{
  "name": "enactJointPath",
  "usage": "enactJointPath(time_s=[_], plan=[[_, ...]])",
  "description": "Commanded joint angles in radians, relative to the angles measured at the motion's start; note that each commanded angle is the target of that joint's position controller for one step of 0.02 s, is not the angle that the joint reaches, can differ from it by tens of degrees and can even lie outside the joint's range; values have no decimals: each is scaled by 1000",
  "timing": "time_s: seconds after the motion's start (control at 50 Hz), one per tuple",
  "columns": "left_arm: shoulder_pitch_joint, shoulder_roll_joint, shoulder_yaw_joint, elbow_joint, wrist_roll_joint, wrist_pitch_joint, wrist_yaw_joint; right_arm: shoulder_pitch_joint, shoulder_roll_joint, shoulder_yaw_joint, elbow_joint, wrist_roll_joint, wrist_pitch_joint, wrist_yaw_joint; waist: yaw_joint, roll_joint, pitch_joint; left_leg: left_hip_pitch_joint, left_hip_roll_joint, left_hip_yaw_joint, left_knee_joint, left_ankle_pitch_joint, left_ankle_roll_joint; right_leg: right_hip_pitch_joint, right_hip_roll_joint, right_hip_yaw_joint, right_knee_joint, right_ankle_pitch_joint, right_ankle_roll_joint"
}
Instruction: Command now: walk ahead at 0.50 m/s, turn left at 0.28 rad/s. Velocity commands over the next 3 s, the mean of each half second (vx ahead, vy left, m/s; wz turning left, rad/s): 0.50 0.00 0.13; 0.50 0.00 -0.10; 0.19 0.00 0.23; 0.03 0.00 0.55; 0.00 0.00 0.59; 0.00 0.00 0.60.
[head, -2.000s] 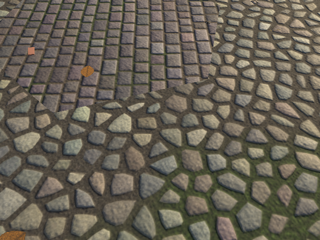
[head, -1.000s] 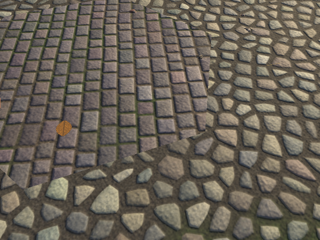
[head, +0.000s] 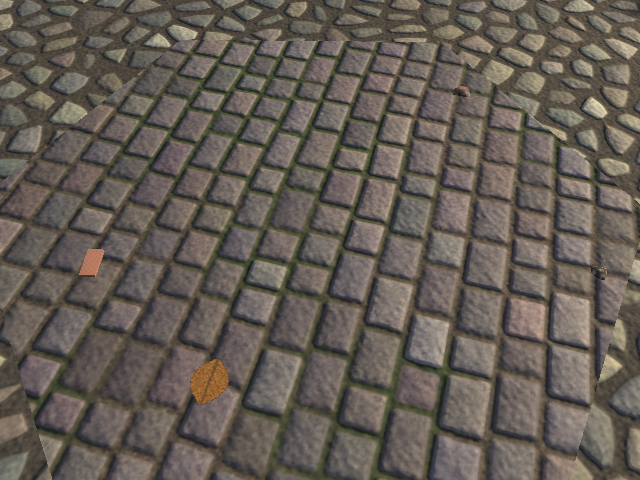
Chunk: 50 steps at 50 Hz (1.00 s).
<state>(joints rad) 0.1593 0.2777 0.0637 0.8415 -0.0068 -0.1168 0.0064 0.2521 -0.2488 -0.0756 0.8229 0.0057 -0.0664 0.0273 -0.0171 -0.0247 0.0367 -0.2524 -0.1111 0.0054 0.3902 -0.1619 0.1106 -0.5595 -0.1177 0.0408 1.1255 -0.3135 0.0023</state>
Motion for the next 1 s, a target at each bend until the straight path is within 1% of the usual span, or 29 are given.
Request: enactJointPath(time_s=[0.02, 0.12, 0.16, 0.22, 0.28, 0.3, 0.32, 0.34, 0.36, 0.38, 0.4, 0.42, 0.44, 0.46, 0.5, 0.54, 0.6, 0.66, 0.72, 0.78, 0.82, 0.84, 0.86, 0.88, 0.9, 0.92, 0.94, 0.96, 1.0], plan=[[34, 67, 19, -45, 13, 16, 7, 6, -141, -29, -53, 0, -25, -17, 28, 52, -56, 58, 280, -219, -205, 374, 183, -70, -35, -3, -112, 117, 32], [-125, 39, 6, -87, 6, 8, -5, 71, -148, -25, -25, 7, -18, -33, -37, 80, -22, 88, 226, -127, -214, 293, 108, -55, 14, -33, -461, 430, 26], [-183, 37, 1, -102, -2, 4, -15, 106, -153, -24, -6, 9, -18, -33, -63, 92, 1, 116, 245, -142, -220, 214, 104, -46, 34, -40, -537, 474, 17], [-240, 54, 0, -132, -6, -5, -32, 146, -155, -25, 20, 10, -10, -35, -77, 95, 25, 245, 304, -178, -172, 240, 104, -107, 47, -31, -600, 410, -13], [-202, 82, 7, -136, -6, -14, -46, 141, -173, -32, 30, 10, 4, -44, -36, 117, 3, 339, 344, -193, -92, 401, 75, -59, 69, -36, -637, 287, -57], [-142, 102, 16, -123, -5, -15, -45, 122, -183, -34, 26, 9, 7, -45, 1, 131, -35, 341, 332, -181, -26, 564, 62, 39, 99, -61, -642, 252, -76], [-15, 134, 34, -85, -2, -15, -40, 99, -179, -30, 20, 7, 11, -44, 70, 121, -115, 313, 287, -145, 116, 697, 42, 222, 127, -87, -663, 280, -105], [160, 183, 49, -48, 11, -13, -34, 90, -149, -14, 3, -2, 11, -43, 141, 78, -252, 160, 236, -109, 354, 566, 12, 517, 21, 18, -616, 328, -163], [285, 270, 73, -24, 24, -7, -30, 227, -50, 14, -4, 1, -7, -35, 113, -161, -411, -239, 72, -46, 761, 104, -69, 924, -227, 451, -649, 198, -325], [307, 195, 52, -6, 4, -1, -36, 219, -77, 16, 11, 12, -25, -28, 128, -235, -456, -410, 33, -148, 903, -406, -69, 988, -283, 709, -796, 64, -358], [225, 142, 34, -20, -8, 2, -34, 128, -155, -3, -12, 32, -36, -22, 127, -151, -280, -506, 102, -157, 966, -361, -59, 862, -250, 584, -817, -30, -300], [143, 116, 24, -40, -3, 8, -31, 50, -160, -2, -32, 34, -41, -23, 105, -60, -171, -501, 158, -118, 927, -266, -53, 698, -210, 449, -843, 0, -263], [85, 97, 16, -47, 6, 10, -34, 10, -149, -5, -41, 20, -39, -26, 74, -11, -88, -470, 194, -95, 852, -204, -57, 549, -170, 359, -879, 80, -248], [55, 74, 6, -51, 16, 6, -37, 21, -142, -12, -36, 10, -30, -30, 40, -24, -59, -412, 225, -97, 793, -160, -58, 460, -134, 292, -911, 151, -232], [50, 80, 7, -42, 14, 0, -41, 69, -101, -7, -22, 8, -10, -33, 8, -55, -58, -343, 242, -83, 735, -127, -72, 381, -108, 220, -958, 234, -241], [67, 107, 14, -27, 12, -5, -35, 41, -89, -5, -33, 2, -2, -38, 3, -49, -41, -374, 253, -70, 661, -63, -94, 363, -101, 160, -989, 310, -252], [104, 128, 20, -7, 6, 4, -20, -59, -80, -1, -62, -4, -5, -37, 27, -32, -22, -425, 256, -58, 481, 107, -114, 396, -80, 89, -1005, 374, -234], [151, 137, 20, 14, -4, 12, -12, -162, -56, 9, -85, 0, -15, -28, 64, -32, -6, -382, 224, -27, 292, 247, -114, 411, -49, 27, -1006, 369, -203], [212, 147, 23, 44, -11, 22, -10, -253, -55, 14, -114, 9, -21, -15, 100, -33, 18, -384, 201, -15, 195, 265, -110, 483, -76, 32, -986, 342, -202], [249, 149, 26, 68, -16, 41, -6, -317, -70, 13, -150, 12, -33, 3, 102, -37, 38, -401, 184, -27, 130, 179, -88, 575, -124, 76, -922, 384, -196], [233, 167, 32, 68, -18, 51, 0, -274, -99, 3, -146, 12, -44, 9, 61, -57, 14, -315, 163, -25, 93, 109, -70, 600, -140, 107, -862, 457, -180], [206, 178, 35, 62, -20, 55, 2, -201, -122, -9, -128, 10, -49, 6, 11, -64, -26, -194, 137, -4, 65, 96, -54, 586, -123, 100, -787, 576, -166], [193, 158, 26, 55, -15, 56, 2, -53, -170, -33, -83, 5, -51, -2, -58, -47, -126, 33, 133, 3, 62, 120, -26, 525, -66, 65, -627, 647, -137], [182, 103, 5, 25, 4, 53, 1, 134, -244, -54, -53, -14, -51, -14, -130, 38, -286, 349, 303, -164, 113, 152, 38, 327, 4, 17, -332, 433, -95], [326, -19, -29, 16, -5, 33, -4, 193, -313, -70, -27, -17, -40, -14, -68, 313, -429, 689, 544, -593, 33, 2, 185, -62, 161, -24, 9, -191, -34], [283, 88, -5, 34, -28, 21, -6, 199, -209, -44, -34, -10, -36, -15, -107, 241, -419, 651, 531, -671, -41, -137, 172, -160, 122, 95, 141, -278, -35], [194, 141, 12, 5, -45, 17, -6, 126, -165, -28, -42, -6, -36, -20, -101, 191, -262, 524, 500, -517, -66, -132, 123, -222, 78, 83, 171, -197, -41], [146, 132, 13, -5, -40, 20, -1, 55, -140, -19, -49, -8, -37, -21, -73, 129, -182, 386, 463, -405, -98, -75, 98, -198, 32, 60, 144, -110, -38], [137, 104, 22, -7, -21, 41, 4, -33, -96, -5, -42, -20, -45, -14, -10, 130, -76, 169, 396, -251, -169, 100, 82, -96, -5, 60, 66, -24, -29]])
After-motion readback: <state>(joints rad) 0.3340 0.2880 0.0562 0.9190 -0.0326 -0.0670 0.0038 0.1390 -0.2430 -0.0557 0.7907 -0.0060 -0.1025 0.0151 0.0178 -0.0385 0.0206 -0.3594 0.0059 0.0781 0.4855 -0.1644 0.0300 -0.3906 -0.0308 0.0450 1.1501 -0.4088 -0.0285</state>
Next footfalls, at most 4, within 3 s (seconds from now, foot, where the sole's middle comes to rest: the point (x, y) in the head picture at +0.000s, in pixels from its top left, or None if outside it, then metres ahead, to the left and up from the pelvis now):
0.34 right None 0.38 -0.15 -0.78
0.88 left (278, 386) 0.67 0.10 -0.78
1.30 right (382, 320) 0.84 -0.14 -0.78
1.72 left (276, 359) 0.74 0.10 -0.78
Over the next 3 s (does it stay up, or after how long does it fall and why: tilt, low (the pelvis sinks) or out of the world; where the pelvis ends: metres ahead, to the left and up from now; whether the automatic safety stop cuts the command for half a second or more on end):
stays up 0.70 0.03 0.00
